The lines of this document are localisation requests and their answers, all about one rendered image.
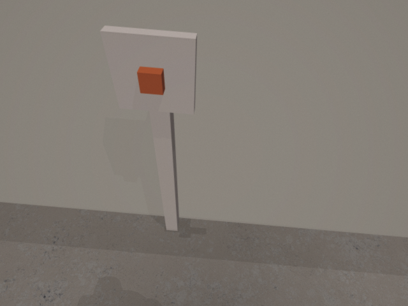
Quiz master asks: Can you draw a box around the button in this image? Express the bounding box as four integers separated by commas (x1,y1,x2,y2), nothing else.
137,66,165,95

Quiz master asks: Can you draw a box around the panel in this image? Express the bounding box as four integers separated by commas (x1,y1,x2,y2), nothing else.
100,25,197,231

